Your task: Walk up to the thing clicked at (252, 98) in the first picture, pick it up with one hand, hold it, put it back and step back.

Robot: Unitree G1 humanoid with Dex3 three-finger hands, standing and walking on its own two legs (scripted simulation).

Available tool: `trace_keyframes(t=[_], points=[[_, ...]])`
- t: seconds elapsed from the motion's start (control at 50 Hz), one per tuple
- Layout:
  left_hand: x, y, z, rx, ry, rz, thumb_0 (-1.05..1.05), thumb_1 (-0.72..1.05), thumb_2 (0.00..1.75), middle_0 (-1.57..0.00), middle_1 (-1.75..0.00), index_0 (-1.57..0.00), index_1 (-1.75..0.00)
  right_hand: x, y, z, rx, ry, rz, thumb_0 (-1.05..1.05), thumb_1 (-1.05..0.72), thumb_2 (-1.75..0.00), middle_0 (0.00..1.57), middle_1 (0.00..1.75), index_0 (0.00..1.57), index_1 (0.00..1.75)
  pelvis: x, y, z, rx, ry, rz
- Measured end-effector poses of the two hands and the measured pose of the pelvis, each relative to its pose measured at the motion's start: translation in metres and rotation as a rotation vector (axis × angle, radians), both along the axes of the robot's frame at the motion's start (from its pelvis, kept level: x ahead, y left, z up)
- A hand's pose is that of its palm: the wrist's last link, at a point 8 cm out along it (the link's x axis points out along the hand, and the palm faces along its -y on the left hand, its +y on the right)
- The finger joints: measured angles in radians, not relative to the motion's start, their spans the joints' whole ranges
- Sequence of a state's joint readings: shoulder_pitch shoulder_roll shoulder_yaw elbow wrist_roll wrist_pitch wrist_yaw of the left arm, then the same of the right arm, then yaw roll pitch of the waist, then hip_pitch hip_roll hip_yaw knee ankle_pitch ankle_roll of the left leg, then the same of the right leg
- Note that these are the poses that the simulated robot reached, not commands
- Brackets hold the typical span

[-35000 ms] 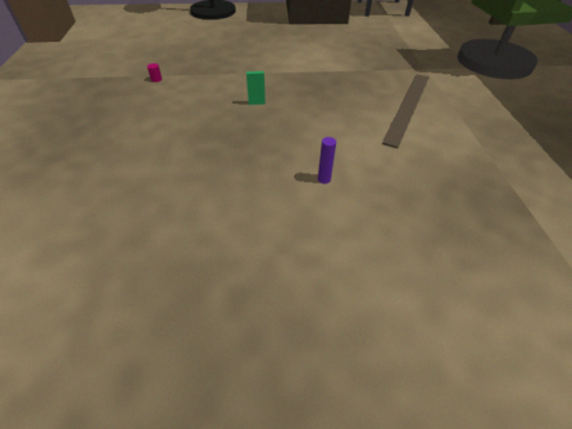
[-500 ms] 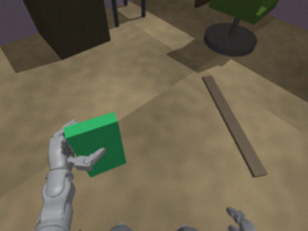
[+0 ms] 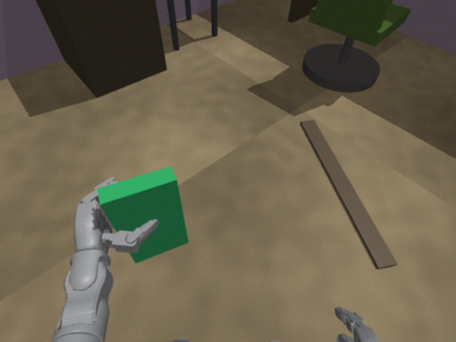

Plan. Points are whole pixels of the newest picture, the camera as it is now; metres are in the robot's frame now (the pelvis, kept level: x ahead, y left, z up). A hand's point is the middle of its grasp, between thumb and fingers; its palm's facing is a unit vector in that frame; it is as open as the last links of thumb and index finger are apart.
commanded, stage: hold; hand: left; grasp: from the side
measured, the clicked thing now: (151, 220) +0.33 +0.14 +0.02
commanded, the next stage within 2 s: crouch in 1.74 s
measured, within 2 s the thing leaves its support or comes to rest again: neither
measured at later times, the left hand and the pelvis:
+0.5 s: hand (127, 219) +0.32 +0.18 +0.05, palm faces +0.18 -0.98 +0.00, open 7.9 cm; pelvis +0.00 +0.00 +0.00, yaw +0 degrees
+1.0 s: hand (128, 218) +0.32 +0.17 +0.05, palm faces +0.16 -0.99 +0.00, open 7.9 cm; pelvis +0.00 +0.00 +0.00, yaw +0 degrees
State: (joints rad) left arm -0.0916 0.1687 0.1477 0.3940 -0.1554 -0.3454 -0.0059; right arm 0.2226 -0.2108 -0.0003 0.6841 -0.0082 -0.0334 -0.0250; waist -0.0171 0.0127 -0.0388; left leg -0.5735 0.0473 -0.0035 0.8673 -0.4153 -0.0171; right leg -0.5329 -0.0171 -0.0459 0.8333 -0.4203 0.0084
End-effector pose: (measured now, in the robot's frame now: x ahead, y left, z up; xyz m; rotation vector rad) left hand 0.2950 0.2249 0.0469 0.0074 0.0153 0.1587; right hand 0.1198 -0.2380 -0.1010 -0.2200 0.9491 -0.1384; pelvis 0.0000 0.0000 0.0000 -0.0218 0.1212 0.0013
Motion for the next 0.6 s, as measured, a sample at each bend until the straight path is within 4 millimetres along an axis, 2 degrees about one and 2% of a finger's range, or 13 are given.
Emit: trace_keyframes(t=[0.16, 0.38, 0.6], points=[[0.000, -0.002, 0.000, -0.010, 0.008, 0.005, 0.04, -0.27, 1.00, -0.97, -1.25, -0.96, -1.23, -0.003, -0.002, 0.002, 0.002, 0.004, -0.002, 0.01, -0.91, -0.89, 0.21, 0.30, 0.20, 0.30, -0.002, -0.002, 0.002, 0.002, -0.006, 0.000], [-0.009, 0.000, 0.001, -0.002, 0.000, 0.009, 0.04, -0.26, 1.00, -0.96, -1.26, -0.96, -1.23, -0.006, -0.005, 0.003, -0.002, 0.007, -0.002, 0.01, -0.92, -0.90, 0.20, 0.30, 0.20, 0.30, -0.003, -0.003, 0.003, 0.004, -0.012, 0.001], [-0.006, 0.000, 0.000, -0.005, 0.000, 0.006, 0.04, -0.27, 1.00, -0.97, -1.25, -0.96, -1.23, -0.003, -0.005, 0.005, -0.005, -0.004, 0.001, 0.01, -0.92, -0.90, 0.20, 0.30, 0.20, 0.30, -0.005, -0.003, 0.004, 0.005, -0.015, 0.001]])
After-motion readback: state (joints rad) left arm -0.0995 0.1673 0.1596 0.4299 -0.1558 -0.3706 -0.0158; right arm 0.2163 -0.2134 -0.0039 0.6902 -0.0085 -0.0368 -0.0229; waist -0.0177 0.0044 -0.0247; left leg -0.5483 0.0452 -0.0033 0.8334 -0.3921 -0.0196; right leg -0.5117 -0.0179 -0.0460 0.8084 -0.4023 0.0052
